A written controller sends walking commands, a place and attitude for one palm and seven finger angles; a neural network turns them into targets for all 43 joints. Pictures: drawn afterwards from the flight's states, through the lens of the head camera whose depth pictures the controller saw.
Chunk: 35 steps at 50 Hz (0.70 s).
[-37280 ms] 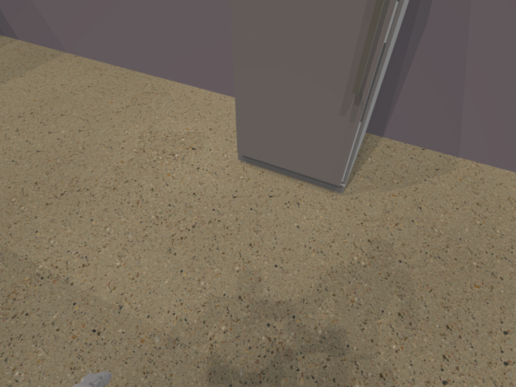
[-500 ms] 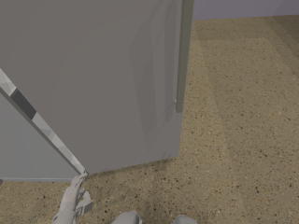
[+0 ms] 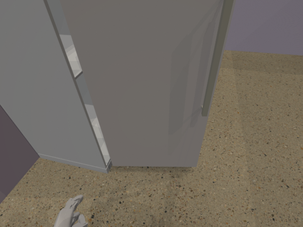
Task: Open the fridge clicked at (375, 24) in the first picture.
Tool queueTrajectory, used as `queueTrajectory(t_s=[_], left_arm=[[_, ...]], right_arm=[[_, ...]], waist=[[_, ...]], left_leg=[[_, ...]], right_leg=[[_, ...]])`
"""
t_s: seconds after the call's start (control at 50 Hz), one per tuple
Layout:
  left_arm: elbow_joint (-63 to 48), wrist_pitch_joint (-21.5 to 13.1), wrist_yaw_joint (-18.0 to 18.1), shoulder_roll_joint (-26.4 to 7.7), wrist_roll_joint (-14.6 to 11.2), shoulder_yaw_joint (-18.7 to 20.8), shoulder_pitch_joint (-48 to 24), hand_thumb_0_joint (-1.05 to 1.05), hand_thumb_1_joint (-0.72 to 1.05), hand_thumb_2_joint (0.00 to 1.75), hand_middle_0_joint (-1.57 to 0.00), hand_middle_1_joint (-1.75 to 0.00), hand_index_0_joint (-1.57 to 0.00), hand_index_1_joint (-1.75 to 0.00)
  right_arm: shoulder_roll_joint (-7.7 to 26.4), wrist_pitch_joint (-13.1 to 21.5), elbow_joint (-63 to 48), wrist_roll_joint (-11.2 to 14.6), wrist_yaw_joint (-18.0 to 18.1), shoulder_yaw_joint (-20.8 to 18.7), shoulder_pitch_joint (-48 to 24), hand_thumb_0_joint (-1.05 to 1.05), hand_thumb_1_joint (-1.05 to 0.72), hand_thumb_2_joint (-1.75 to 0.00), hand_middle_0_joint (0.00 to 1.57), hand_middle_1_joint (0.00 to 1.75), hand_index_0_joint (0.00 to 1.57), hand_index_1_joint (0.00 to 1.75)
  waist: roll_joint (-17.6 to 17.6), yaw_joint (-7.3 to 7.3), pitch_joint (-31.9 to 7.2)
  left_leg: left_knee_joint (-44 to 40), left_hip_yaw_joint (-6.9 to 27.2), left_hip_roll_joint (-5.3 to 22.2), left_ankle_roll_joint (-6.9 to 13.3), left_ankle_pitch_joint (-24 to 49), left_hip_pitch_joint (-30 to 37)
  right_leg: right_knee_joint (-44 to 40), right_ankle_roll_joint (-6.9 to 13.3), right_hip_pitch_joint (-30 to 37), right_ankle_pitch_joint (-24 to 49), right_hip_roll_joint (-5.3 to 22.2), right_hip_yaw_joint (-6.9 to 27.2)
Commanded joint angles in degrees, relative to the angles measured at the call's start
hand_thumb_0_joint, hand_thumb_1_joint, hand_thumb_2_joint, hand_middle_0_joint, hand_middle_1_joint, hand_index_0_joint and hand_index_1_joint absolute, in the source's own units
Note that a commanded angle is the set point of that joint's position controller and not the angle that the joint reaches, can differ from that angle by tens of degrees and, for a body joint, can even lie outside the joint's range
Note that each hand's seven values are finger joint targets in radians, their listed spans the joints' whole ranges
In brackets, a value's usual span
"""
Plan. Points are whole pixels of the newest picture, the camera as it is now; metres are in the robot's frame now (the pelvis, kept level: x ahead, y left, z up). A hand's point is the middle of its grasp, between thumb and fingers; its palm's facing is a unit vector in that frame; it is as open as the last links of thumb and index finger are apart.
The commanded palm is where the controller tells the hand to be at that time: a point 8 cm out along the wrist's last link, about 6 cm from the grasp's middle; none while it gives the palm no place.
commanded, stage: stop stepping back and stand still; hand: right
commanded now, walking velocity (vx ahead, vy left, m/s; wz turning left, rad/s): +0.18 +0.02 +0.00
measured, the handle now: (212, 65) +0.70 -0.17 +0.13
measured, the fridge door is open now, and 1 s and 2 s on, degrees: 77 77 77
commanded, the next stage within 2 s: let the arm hang, fingers relaxed in 0.62 s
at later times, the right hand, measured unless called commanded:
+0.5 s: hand out of the picture +0.13 -0.27 +0.18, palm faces +0.43 +0.78 -0.46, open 7.4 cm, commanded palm +0.07 -0.31 +0.19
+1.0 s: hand out of the picture +0.02 -0.18 -0.17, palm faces -0.03 +0.99 -0.15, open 7.4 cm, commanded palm none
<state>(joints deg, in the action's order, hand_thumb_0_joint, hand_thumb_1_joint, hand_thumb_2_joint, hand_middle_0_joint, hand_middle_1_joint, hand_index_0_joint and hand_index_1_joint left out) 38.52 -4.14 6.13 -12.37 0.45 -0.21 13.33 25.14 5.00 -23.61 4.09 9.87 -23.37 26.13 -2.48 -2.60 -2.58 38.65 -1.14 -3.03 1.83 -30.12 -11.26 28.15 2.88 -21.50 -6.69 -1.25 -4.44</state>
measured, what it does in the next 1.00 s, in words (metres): steps on the spot: right foot, then right foot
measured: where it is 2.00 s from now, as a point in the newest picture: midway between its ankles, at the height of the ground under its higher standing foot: outside the picture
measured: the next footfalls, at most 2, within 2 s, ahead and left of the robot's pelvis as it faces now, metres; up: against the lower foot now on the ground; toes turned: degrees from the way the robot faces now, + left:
right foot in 0.30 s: +0.00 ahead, -0.18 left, +0.00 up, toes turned -2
right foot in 0.74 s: +0.01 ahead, -0.15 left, +0.00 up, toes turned -5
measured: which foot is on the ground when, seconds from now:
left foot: down 0.00-1.00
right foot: down 0.00-0.02, up 0.04-0.28, down 0.30-0.48, up 0.50-0.72, down 0.74-1.00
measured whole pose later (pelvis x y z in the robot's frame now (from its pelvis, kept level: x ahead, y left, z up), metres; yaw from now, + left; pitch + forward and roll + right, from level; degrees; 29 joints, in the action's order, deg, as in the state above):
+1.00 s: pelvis -0.08 -0.02 -0.01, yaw -4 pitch -1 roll -1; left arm 46.5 1.0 -0.1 -12.3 2.0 -0.2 12.4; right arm 11.0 -4.1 42.2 -1.6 -0.3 1.6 13.9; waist -3.6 -3.7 3.2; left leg 41.5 2.3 3.0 -2.5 -16.6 -23.0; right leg 40.5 -0.3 -22.9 -16.5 0.2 -0.8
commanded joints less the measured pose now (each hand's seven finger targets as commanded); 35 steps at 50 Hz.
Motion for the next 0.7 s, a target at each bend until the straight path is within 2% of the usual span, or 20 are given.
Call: queueTrajectory(t_s=[0.0,0.02,0.04,0.08,0.12,0.2,0.22,0.24,0.26,0.28,0.32,0.36,0.42,0.44,0.46,0.48,0.5,0.54,0.62,0.68], left_arm=[[-11.0,-1.6,-0.4,-7.3,0.3,2.7,-10.3,0.00,0.90,0.90,-0.20,-0.30,-0.20,-0.30],[-10.4,-1.5,-0.9,-7.1,-0.4,3.4,-9.1,0.00,0.90,0.90,-0.20,-0.30,-0.20,-0.30],[-9.0,-2.0,-1.0,-7.5,0.3,3.4,-7.6,0.00,0.90,0.90,-0.20,-0.30,-0.20,-0.30],[-9.3,-3.2,-1.8,-5.9,-0.2,2.9,-5.0,0.00,0.90,0.90,-0.20,-0.30,-0.20,-0.30],[-8.3,-2.9,-1.0,-6.2,-0.1,3.4,-3.0,0.00,0.90,0.90,-0.20,-0.30,-0.20,-0.30],[-7.7,-5.7,1.3,-6.5,-0.3,3.5,-4.0,0.00,0.90,0.90,-0.20,-0.30,-0.20,-0.30],[-7.4,-6.3,1.6,-7.2,0.2,3.4,-2.2,0.00,0.90,0.90,-0.20,-0.30,-0.20,-0.30],[-8.1,-7.0,1.8,-8.1,0.5,3.3,-1.8,0.00,0.90,0.90,-0.20,-0.30,-0.20,-0.30],[-9.1,-7.3,1.7,-9.7,0.5,3.1,-3.0,0.00,0.90,0.90,-0.20,-0.30,-0.20,-0.30],[-9.7,-7.1,1.2,-8.0,0.3,2.2,-4.0,0.00,0.90,0.90,-0.20,-0.30,-0.20,-0.30],[-9.0,-6.8,0.2,-7.4,-0.1,3.3,-4.2,0.00,0.90,0.90,-0.20,-0.30,-0.20,-0.30],[-9.0,-7.4,-1.1,-6.3,0.2,2.5,-5.8,0.00,0.90,0.90,-0.20,-0.30,-0.20,-0.30],[-9.8,-7.2,-1.5,-6.5,0.3,2.2,-7.4,0.00,0.90,0.90,-0.20,-0.30,-0.20,-0.30],[-10.3,-6.8,-1.6,-6.2,0.3,2.6,-6.8,0.00,0.90,0.90,-0.20,-0.30,-0.20,-0.30],[-10.9,-6.4,-1.7,-5.1,0.3,2.9,-7.1,0.00,0.90,0.90,-0.20,-0.30,-0.20,-0.30],[-10.2,-6.3,-1.5,-5.1,0.1,3.0,-6.5,0.00,0.90,0.90,-0.20,-0.30,-0.20,-0.30],[-9.5,-6.0,-1.4,-5.5,0.7,2.8,-5.8,0.00,0.90,0.90,-0.20,-0.30,-0.20,-0.30],[-7.1,-6.1,-1.9,-3.9,0.7,2.0,-3.7,0.00,0.90,0.90,-0.20,-0.30,-0.20,-0.30],[-8.0,-4.8,-0.7,-4.8,-0.1,2.0,-5.6,0.00,0.90,0.90,-0.20,-0.30,-0.20,-0.30],[-8.4,-5.8,0.2,-6.4,0.6,1.9,-5.2,0.00,0.90,0.90,-0.20,-0.30,-0.20,-0.30]], right_arm=[[11.3,4.6,-15.3,-1.5,0.8,-6.8,4.2,0.00,-0.90,-0.90,0.20,0.30,0.20,0.30],[10.2,5.5,-19.6,-1.5,0.3,-5.0,2.6,0.00,-0.90,-0.90,0.20,0.30,0.20,0.30],[11.1,6.5,-25.0,-0.4,0.1,-6.7,-1.5,0.00,-0.90,-0.90,0.20,0.30,0.20,0.30],[12.9,8.0,-23.8,-1.1,0.3,-9.8,1.2,0.00,-0.90,-0.90,0.20,0.30,0.20,0.30],[10.5,7.5,-15.2,-1.9,0.8,-8.2,0.1,0.00,-0.90,-0.90,0.20,0.30,0.20,0.30],[7.5,7.5,-9.5,-2.1,1.8,-4.2,-8.1,0.00,-0.90,-0.90,0.20,0.30,0.20,0.30],[7.6,7.6,-9.7,-2.3,2.2,-4.2,-9.0,0.00,-0.90,-0.90,0.20,0.30,0.20,0.30],[7.0,7.9,-11.4,-2.2,2.3,-3.5,-9.8,0.00,-0.90,-0.90,0.20,0.30,0.20,0.30],[6.2,8.6,-13.5,-2.0,2.4,-3.3,-9.6,0.00,-0.90,-0.90,0.20,0.30,0.20,0.30],[7.0,9.1,-14.9,-3.1,2.1,-3.2,-10.6,0.00,-0.90,-0.90,0.20,0.30,0.20,0.30],[9.6,9.8,-12.6,-2.3,1.0,-7.4,-4.8,0.00,-0.90,-0.90,0.20,0.30,0.20,0.30],[9.4,9.2,-18.2,-2.0,0.6,-7.0,-1.4,0.00,-0.90,-0.90,0.20,0.30,0.20,0.30],[10.2,8.9,-18.9,-2.3,0.9,-8.1,2.7,0.00,-0.90,-0.90,0.20,0.30,0.20,0.30],[10.4,8.4,-18.0,-2.7,1.2,-8.4,5.0,0.00,-0.90,-0.90,0.20,0.30,0.20,0.30],[11.6,7.8,-18.1,-2.7,1.2,-9.1,4.2,0.00,-0.90,-0.90,0.20,0.30,0.20,0.30],[11.9,7.7,-18.4,-1.8,1.1,-9.5,1.9,0.00,-0.90,-0.90,0.20,0.30,0.20,0.30],[12.3,8.2,-17.5,-1.5,1.2,-10.7,1.3,0.00,-0.90,-0.90,0.20,0.30,0.20,0.30],[12.2,8.5,-15.5,-1.5,1.6,-11.8,-0.2,0.00,-0.90,-0.90,0.20,0.30,0.20,0.30],[8.9,7.6,-12.5,-1.2,1.4,-7.7,-2.2,0.00,-0.90,-0.90,0.20,0.30,0.20,0.30],[7.3,7.8,-13.7,-1.2,1.6,-5.2,-5.7,0.00,-0.90,-0.90,0.20,0.30,0.20,0.30]], waist=[[-1.8,5.29,3.1],[-13.4,4.59,5.6],[-4.6,2.38,7.5],[0.2,1.08,2.7],[-0.1,0.29,2.4],[-2.4,1.79,1.9],[0.7,1.34,-0.7],[8.0,0.94,-1.1],[23.4,1.27,0.9],[23.4,1.07,5.5],[8.8,2.59,3.0],[12.2,2.27,4.2],[15.5,3.92,3.2],[8.6,4.64,1.7],[-8.2,4.86,2.1],[-14.5,4.08,1.8],[-5.6,2.59,2.8],[-0.8,1.62,-3.3],[-7.4,1.66,3.0],[1.4,1.39,3.0]], left_leg=[[-23.0,12.0,8.8,6.8,-13.1,5.2],[-37.0,39.0,26.5,12.0,-21.0,-11.0],[-35.0,32.7,24.7,11.5,-10.7,-17.8],[-29.7,23.0,20.1,10.9,-4.1,-9.8],[-28.1,13.9,16.8,7.3,-10.2,-14.6],[-22.6,11.2,17.0,7.0,-10.0,-13.0],[-16.5,8.3,14.3,5.8,-8.0,-11.1],[-5.1,5.4,9.6,3.9,-5.9,-13.1],[9.2,-1.3,2.6,0.1,-2.7,-23.4],[19.6,-1.3,2.0,-0.9,0.1,-28.0],[20.8,0.6,5.1,-1.9,6.4,-24.9],[11.2,-0.4,6.0,-2.0,5.6,-15.4],[-3.5,-5.0,2.4,-0.9,6.8,7.7],[-9.5,-0.4,3.6,1.3,2.2,12.0],[-20.5,20.4,14.2,6.5,-11.1,9.3],[-28.3,36.0,24.0,10.4,-10.1,4.0],[-27.3,32.9,24.4,11.3,3.4,3.2],[-23.6,25.5,21.1,9.9,-2.9,-0.7],[-25.2,13.0,17.8,6.2,-13.5,-19.6],[-16.9,7.5,12.6,3.1,-11.5,-17.5]], right_leg=[[15.3,-4.8,-18.5,-29.8,-1.8,0.1],[41.7,-4.5,-17.4,-21.0,-3.4,2.7],[48.5,-5.0,-15.7,-14.1,-0.4,7.0],[43.7,-3.7,-15.8,-10.9,4.3,7.3],[31.5,-3.2,-8.3,-12.3,6.2,4.3],[9.4,-1.2,6.4,-17.1,4.9,-1.0],[2.9,-0.8,11.5,-18.4,3.5,-2.1],[-5.5,1.1,14.6,-24.1,5.6,4.6],[-14.0,4.9,18.5,-30.3,16.5,23.8],[-19.0,8.1,14.0,-30.4,23.2,34.2],[-16.6,7.7,11.8,-23.3,21.4,27.4],[-15.3,7.3,3.1,-20.6,18.7,22.0],[-7.2,2.3,-11.8,-32.2,13.0,8.8],[4.4,0.5,-16.2,-33.3,8.2,4.4],[22.8,-1.3,-21.5,-31.0,1.9,-0.5],[36.2,-1.9,-19.9,-26.4,1.2,1.9],[39.6,-2.6,-19.4,-22.2,3.4,4.8],[35.5,-2.8,-11.2,-20.0,4.7,4.8],[17.6,-2.1,8.2,-17.1,4.6,0.4],[2.0,-0.2,12.7,-21.7,3.3,2.0]])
